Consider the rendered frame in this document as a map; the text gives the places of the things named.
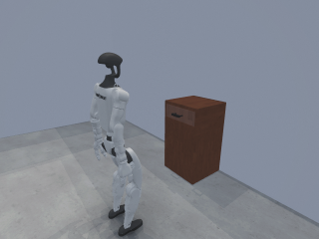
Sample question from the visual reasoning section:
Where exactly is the right robot forearm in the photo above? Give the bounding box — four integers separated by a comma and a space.
111, 123, 128, 165

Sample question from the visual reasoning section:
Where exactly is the left robot forearm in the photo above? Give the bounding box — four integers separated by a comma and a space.
90, 117, 103, 142

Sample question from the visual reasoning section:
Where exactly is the cabinet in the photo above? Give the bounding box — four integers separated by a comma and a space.
164, 96, 226, 184

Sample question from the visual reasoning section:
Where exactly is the right robot hand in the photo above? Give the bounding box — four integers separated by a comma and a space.
118, 163, 134, 187

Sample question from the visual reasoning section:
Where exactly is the humanoid robot torso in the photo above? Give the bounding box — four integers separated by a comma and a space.
96, 84, 127, 156

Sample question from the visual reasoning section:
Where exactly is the drawer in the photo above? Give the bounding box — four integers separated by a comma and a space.
166, 104, 195, 126

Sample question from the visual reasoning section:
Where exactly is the left robot hand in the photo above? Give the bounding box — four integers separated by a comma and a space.
94, 140, 107, 160

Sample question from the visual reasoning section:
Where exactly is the robot left shin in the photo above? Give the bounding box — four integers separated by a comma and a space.
112, 172, 127, 211

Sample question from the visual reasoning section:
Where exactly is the handle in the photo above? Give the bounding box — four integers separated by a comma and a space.
171, 113, 182, 118

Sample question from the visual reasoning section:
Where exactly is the robot right upper arm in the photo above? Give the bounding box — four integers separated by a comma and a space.
109, 88, 130, 132

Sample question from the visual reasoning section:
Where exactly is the robot left upper arm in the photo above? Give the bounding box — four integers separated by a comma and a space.
90, 83, 100, 120

